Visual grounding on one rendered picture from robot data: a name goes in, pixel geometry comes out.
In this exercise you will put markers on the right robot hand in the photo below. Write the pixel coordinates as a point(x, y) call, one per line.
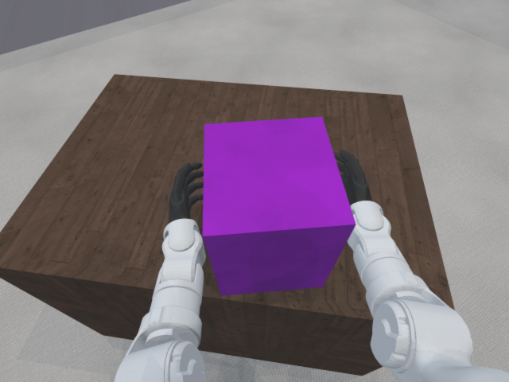
point(354, 180)

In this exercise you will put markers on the robot left forearm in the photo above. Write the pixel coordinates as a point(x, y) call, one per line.
point(177, 297)

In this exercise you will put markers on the pedestal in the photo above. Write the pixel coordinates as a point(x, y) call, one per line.
point(87, 239)

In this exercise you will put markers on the carton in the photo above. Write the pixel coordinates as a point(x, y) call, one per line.
point(276, 215)

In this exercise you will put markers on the robot right forearm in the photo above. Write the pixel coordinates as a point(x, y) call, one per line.
point(381, 266)

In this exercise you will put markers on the left robot hand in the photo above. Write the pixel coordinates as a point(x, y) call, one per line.
point(179, 203)

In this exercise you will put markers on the left robot upper arm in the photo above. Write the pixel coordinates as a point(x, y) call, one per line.
point(174, 361)

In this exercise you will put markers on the right robot upper arm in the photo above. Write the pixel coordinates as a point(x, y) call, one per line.
point(422, 342)

